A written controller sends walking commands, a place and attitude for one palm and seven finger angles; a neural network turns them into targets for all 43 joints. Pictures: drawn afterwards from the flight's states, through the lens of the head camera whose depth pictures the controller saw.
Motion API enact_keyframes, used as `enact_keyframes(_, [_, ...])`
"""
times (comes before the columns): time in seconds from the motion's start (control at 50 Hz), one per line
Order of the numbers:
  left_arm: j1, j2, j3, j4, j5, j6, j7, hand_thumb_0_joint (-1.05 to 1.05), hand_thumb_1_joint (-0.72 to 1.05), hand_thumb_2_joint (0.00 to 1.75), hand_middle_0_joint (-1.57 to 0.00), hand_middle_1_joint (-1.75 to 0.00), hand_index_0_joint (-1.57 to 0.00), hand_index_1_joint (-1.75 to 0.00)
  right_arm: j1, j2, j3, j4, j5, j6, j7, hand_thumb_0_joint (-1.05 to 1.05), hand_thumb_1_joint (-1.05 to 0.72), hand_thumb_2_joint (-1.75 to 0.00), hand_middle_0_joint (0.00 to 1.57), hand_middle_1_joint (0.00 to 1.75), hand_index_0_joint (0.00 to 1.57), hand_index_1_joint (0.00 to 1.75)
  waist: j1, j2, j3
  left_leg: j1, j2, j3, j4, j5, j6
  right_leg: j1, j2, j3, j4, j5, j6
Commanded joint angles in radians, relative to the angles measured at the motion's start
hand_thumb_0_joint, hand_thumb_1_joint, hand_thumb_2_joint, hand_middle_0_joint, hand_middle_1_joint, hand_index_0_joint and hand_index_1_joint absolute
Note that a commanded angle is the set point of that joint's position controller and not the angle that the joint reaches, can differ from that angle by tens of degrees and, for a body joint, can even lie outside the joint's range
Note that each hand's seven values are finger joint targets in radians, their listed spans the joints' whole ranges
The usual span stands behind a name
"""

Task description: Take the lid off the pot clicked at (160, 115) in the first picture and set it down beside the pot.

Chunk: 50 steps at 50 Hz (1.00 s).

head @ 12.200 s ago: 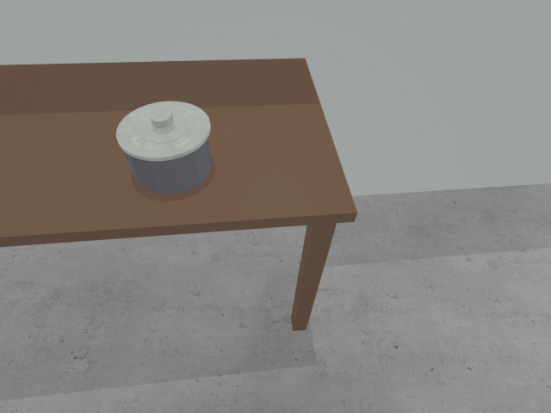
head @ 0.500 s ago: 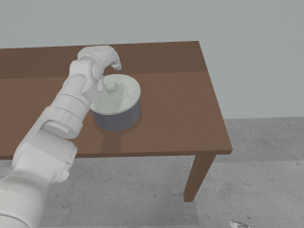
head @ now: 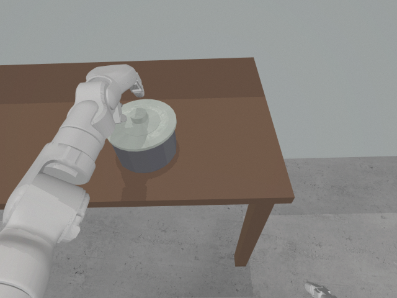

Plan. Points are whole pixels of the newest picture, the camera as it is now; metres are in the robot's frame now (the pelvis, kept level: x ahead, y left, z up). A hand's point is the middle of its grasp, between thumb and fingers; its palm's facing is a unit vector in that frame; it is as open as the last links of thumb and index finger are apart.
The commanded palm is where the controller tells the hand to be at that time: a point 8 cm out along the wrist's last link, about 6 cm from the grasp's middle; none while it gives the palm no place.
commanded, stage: move the open hand above the knob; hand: left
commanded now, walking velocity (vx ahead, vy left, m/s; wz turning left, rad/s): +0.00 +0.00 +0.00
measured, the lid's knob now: (138, 115) +0.51 +0.14 +0.08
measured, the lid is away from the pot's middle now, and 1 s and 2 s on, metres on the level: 0.00 0.00 0.00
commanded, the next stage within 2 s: lower the open fingers around the knob in 0.52 s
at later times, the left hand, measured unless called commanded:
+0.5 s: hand (132, 98) +0.48 +0.14 +0.15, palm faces -0.26 -0.03 -0.96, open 10.2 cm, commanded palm +0.46 +0.15 +0.21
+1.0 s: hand (133, 112) +0.47 +0.14 +0.13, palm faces -0.35 -0.02 -0.94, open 10.2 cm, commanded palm +0.47 +0.14 +0.19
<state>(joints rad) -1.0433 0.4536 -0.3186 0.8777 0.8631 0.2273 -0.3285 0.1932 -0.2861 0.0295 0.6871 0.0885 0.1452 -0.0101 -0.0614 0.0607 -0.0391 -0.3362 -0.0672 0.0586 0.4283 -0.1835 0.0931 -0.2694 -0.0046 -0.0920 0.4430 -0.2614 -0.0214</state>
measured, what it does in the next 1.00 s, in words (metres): stands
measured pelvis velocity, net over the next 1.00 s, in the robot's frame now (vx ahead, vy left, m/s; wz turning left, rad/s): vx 0.00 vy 0.01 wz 0.00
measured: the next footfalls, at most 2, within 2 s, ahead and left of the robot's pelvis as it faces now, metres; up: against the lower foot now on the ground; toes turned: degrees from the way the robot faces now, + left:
none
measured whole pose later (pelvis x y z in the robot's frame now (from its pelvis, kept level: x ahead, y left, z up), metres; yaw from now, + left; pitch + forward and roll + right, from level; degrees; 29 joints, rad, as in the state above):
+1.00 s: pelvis +0.00 +0.01 +0.00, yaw +0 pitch +6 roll -1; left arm -1.06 0.40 -0.34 0.91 0.88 0.20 -0.35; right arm 0.21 -0.28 0.02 0.68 0.08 0.14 0.00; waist -0.07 0.06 -0.04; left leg -0.36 -0.08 0.06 0.43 -0.19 0.10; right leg -0.29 -0.01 -0.09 0.45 -0.26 -0.01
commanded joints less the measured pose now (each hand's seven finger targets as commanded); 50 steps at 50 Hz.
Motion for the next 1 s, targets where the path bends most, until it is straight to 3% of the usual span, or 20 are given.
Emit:
enact_keyframes(0.0, [-0.599,0.148,0.046,-0.308,0.028,-0.027,0.028,0.0,-0.33,1.46,-0.83,-0.08,-0.83,-0.08,-0.032,-0.119,-0.048,-0.127,-0.006,-0.04,0.004,0.0,-0.9,-0.9,0.2,0.3,0.2,0.3,-0.028,0.018,-0.433,0.373,0.031,-0.142,0.017,0.291,-0.017,-0.05,0.008,0.07,-0.036,0.26,-0.027])
enact_keyframes(0.04, [-0.605,0.211,0.1,-0.307,0.04,-0.037,0.028,0.0,-0.33,1.46,-0.83,-0.08,-0.83,-0.08,-0.012,-0.117,-0.053,-0.121,-0.014,-0.044,0.001,0.0,-0.9,-0.9,0.2,0.3,0.2,0.3,-0.026,0.01,-0.485,0.413,0.034,-0.148,0.029,0.344,-0.017,-0.039,0.012,0.075,-0.038,0.288,-0.026])
enact_keyframes(0.08, [-0.526,0.274,0.162,-0.171,0.032,-0.033,0.029,0.0,-0.33,1.46,-0.83,-0.08,-0.83,-0.08,0.0,-0.131,-0.042,-0.107,-0.012,-0.031,-0.007,0.0,-0.9,-0.9,0.2,0.3,0.2,0.3,-0.02,-0.073,-0.424,0.311,0.028,-0.13,0.016,0.302,-0.011,0.005,0.014,0.077,-0.049,0.316,-0.026])
enact_keyframes(0.14, [-0.556,0.197,0.097,-0.114,0.021,-0.008,0.034,0.0,-0.33,1.46,-0.83,-0.08,-0.83,-0.08,-0.011,-0.126,-0.037,-0.094,0.0,-0.021,-0.009,0.0,-0.9,-0.9,0.2,0.3,0.2,0.3,-0.025,-0.135,-0.323,0.226,0.032,-0.113,-0.008,0.222,-0.007,-0.012,0.01,0.067,-0.044,0.284,-0.018])
enact_keyframes(0.18, [-0.594,0.123,0.049,-0.182,0.023,-0.018,0.032,0.0,-0.33,1.46,-0.83,-0.08,-0.83,-0.08,-0.022,-0.122,-0.042,-0.105,-0.004,-0.027,-0.001,0.0,-0.9,-0.9,0.2,0.3,0.2,0.3,-0.029,-0.077,-0.362,0.29,0.032,-0.126,0.004,0.284,-0.011,-0.053,0.01,0.062,-0.039,0.286,-0.025])
enact_keyframes(0.22, [-0.59,0.122,0.042,-0.237,0.037,-0.028,0.032,0.0,-0.33,1.46,-0.83,-0.08,-0.83,-0.08,-0.017,-0.116,-0.046,-0.116,-0.011,-0.029,0.008,0.0,-0.9,-0.9,0.2,0.3,0.2,0.3,-0.023,-0.007,-0.441,0.375,0.036,-0.142,0.025,0.387,-0.019,-0.06,0.013,0.068,-0.026,0.314,-0.025])
enact_keyframes(0.28, [-0.505,0.228,0.154,-0.189,0.038,-0.029,0.039,0.0,-0.33,1.46,-0.83,-0.08,-0.83,-0.08,0.0,-0.128,-0.047,-0.114,-0.018,-0.023,0.009,0.0,-0.9,-0.9,0.2,0.3,0.2,0.3,-0.001,-0.053,-0.453,0.346,0.04,-0.137,0.026,0.421,-0.02,-0.01,0.015,0.07,-0.03,0.347,-0.026])
enact_keyframes(0.32, [-0.504,0.269,0.171,-0.152,0.04,-0.019,0.048,0.0,-0.33,1.46,-0.83,-0.08,-0.83,-0.08,-0.007,-0.126,-0.036,-0.112,-0.016,-0.017,0.002,0.0,-0.9,-0.9,0.2,0.3,0.2,0.3,0.005,-0.126,-0.432,0.275,0.036,-0.114,0.008,0.347,-0.011,0.046,0.012,0.074,-0.027,0.365,-0.019])
enact_keyframes(0.36, [-0.516,0.237,0.135,-0.149,0.041,-0.006,0.055,0.0,-0.33,1.46,-0.83,-0.08,-0.83,-0.08,-0.024,-0.12,-0.032,-0.118,-0.01,-0.016,-0.004,0.0,-0.9,-0.9,0.2,0.3,0.2,0.3,0.004,-0.142,-0.4,0.236,0.033,-0.102,-0.003,0.3,-0.005,0.056,0.007,0.077,-0.032,0.363,-0.016])
enact_keyframes(0.42, [-0.555,0.215,0.119,-0.231,0.044,-0.007,0.06,0.0,-0.33,1.46,-0.83,-0.08,-0.83,-0.08,-0.027,-0.12,-0.042,-0.125,-0.01,-0.022,0.003,0.0,-0.9,-0.9,0.2,0.3,0.2,0.3,0.0,-0.07,-0.429,0.306,0.038,-0.119,0.009,0.371,-0.007,0.023,0.01,0.078,-0.03,0.369,-0.021])
enact_keyframes(0.48, [-0.501,0.227,0.144,-0.249,0.038,-0.009,0.052,0.0,-0.33,1.46,-0.83,-0.08,-0.83,-0.08,-0.023,-0.123,-0.046,-0.133,-0.012,-0.023,0.007,0.0,-0.9,-0.9,0.2,0.3,0.2,0.3,0.005,-0.062,-0.451,0.331,0.043,-0.126,0.021,0.437,-0.009,0.026,0.01,0.077,-0.033,0.385,-0.022])
enact_keyframes(0.54, [-0.478,0.168,0.086,-0.172,0.038,0.013,0.041,0.0,-0.33,1.46,-0.83,-0.08,-0.83,-0.08,-0.02,-0.12,-0.044,-0.119,-0.006,-0.015,0.007,0.0,-0.9,-0.9,0.2,0.3,0.2,0.3,-0.011,-0.099,-0.368,0.291,0.042,-0.114,0.011,0.343,-0.008,-0.01,0.014,0.067,-0.037,0.334,-0.016])
enact_keyframes(0.6, [-0.531,0.23,0.122,-0.212,0.034,0.006,0.037,0.0,-0.33,1.46,-0.83,-0.08,-0.83,-0.08,-0.024,-0.128,-0.04,-0.12,-0.005,-0.014,0.002,0.0,-0.9,-0.9,0.2,0.3,0.2,0.3,-0.01,-0.079,-0.392,0.286,0.036,-0.114,0.006,0.315,-0.006,0.016,0.01,0.075,-0.036,0.339,-0.019])
enact_keyframes(0.64, [-0.59,0.166,0.067,-0.182,0.021,0.045,0.016,0.0,-0.33,1.46,-0.83,-0.08,-0.83,-0.08,-0.017,-0.123,-0.046,-0.11,-0.002,-0.02,0.002,0.0,-0.9,-0.9,0.2,0.3,0.2,0.3,-0.029,-0.073,-0.393,0.31,0.025,-0.124,0.008,0.293,-0.004,-0.007,0.012,0.069,-0.042,0.331,-0.018])
enact_keyframes(0.72, [-0.615,0.18,0.074,-0.19,0.032,0.021,-0.003,0.0,-0.33,1.46,-0.83,-0.08,-0.83,-0.08,-0.004,-0.128,-0.046,-0.102,-0.006,-0.031,-0.003,0.0,-0.9,-0.9,0.2,0.3,0.2,0.3,-0.036,-0.073,-0.418,0.336,0.023,-0.132,0.014,0.303,-0.004,-0.018,0.014,0.073,-0.045,0.332,-0.019])
enact_keyframes(0.78, [-0.55,0.092,0.03,-0.16,0.026,-0.003,-0.014,0.0,-0.33,1.46,-0.83,-0.08,-0.83,-0.08,0.004,-0.123,-0.053,-0.105,-0.009,-0.035,0.003,0.0,-0.9,-0.9,0.2,0.3,0.2,0.3,-0.041,-0.062,-0.396,0.361,0.031,-0.146,0.028,0.37,-0.011,-0.075,0.016,0.06,-0.044,0.312,-0.023])
enact_keyframes(0.86, [-0.509,0.16,0.08,-0.085,0.028,-0.019,0.002,0.0,-0.33,1.46,-0.83,-0.08,-0.83,-0.08,0.011,-0.131,-0.042,-0.095,-0.009,-0.024,0.002,0.0,-0.9,-0.9,0.2,0.3,0.2,0.3,-0.028,-0.102,-0.355,0.296,0.028,-0.132,0.01,0.289,-0.013,-0.054,0.018,0.059,-0.038,0.29,-0.023])
enact_keyframes(0.9, [-0.561,0.119,0.051,-0.142,0.028,-0.029,0.017,0.0,-0.33,1.46,-0.83,-0.08,-0.83,-0.08,0.008,-0.125,-0.047,-0.1,-0.012,-0.021,0.006,0.0,-0.9,-0.9,0.2,0.3,0.2,0.3,-0.031,-0.05,-0.371,0.322,0.036,-0.141,0.013,0.315,-0.017,-0.076,0.016,0.055,-0.032,0.276,-0.027])
enact_keyframes(0.96, [-0.639,0.157,0.081,-0.22,0.049,-0.043,0.052,0.0,-0.33,1.46,-0.83,-0.08,-0.83,-0.08,0.019,-0.121,-0.054,-0.102,-0.017,-0.032,0.009,0.0,-0.9,-0.9,0.2,0.3,0.2,0.3,-0.025,-0.004,-0.446,0.396,0.046,-0.161,0.016,0.359,-0.03,-0.098,0.022,0.056,-0.029,0.253,-0.031])
enact_keyframes(0.98, [-0.602,0.129,0.076,-0.2,0.04,-0.048,0.059,0.0,-0.33,1.46,-0.83,-0.08,-0.83,-0.08,0.018,-0.119,-0.055,-0.107,-0.021,-0.035,0.008,0.0,-0.9,-0.9,0.2,0.3,0.2,0.3,-0.026,-0.008,-0.45,0.398,0.048,-0.166,0.024,0.389,-0.033,-0.105,0.023,0.054,-0.031,0.258,-0.033])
